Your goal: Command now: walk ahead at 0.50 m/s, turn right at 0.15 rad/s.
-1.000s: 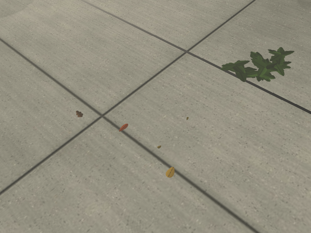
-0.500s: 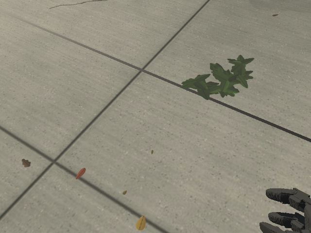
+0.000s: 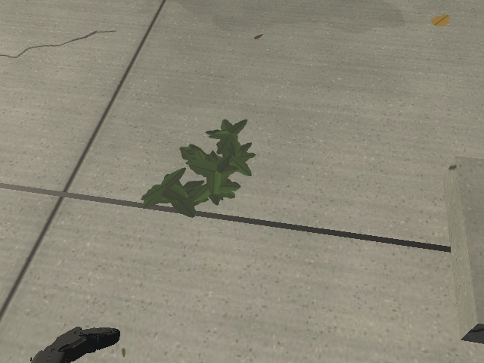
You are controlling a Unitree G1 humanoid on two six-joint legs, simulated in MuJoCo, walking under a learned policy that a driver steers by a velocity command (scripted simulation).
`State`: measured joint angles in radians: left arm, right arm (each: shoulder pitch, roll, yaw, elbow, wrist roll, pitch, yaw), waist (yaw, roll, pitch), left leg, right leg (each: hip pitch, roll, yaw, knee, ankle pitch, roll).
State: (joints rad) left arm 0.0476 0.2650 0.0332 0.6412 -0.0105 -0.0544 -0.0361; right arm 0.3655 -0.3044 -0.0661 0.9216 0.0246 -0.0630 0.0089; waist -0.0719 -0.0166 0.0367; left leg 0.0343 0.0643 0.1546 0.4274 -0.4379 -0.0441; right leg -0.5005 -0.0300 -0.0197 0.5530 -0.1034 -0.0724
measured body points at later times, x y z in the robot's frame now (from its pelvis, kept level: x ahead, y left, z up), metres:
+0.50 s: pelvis +0.28 +0.02 +0.00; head +0.31 +0.03 +0.45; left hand +0.26 +0.31 -0.13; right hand +0.52 -0.18 -0.10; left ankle +0.41 +0.14 -0.71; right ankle +0.12 -0.11 -0.72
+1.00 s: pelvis +0.56 +0.08 +0.00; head +0.59 +0.10 +0.45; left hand +0.65 +0.40 -0.07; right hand +0.76 -0.16 -0.11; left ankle +0.41 +0.13 -0.71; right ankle +0.73 +0.04 -0.73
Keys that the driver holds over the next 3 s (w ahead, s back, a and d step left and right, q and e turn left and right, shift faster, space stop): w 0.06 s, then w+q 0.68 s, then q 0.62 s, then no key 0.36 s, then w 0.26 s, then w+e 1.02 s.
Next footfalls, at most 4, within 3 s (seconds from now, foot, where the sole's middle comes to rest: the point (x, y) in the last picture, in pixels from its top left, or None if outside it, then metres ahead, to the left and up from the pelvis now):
0.52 left None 0.45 0.15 -0.76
0.98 right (218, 258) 0.76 0.06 -0.76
1.42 left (161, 329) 0.56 0.23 -0.76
1.78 right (220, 270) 0.72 0.06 -0.76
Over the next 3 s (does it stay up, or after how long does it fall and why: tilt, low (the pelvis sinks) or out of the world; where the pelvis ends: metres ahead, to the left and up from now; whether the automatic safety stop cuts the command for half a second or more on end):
stays up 1.01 0.48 0.01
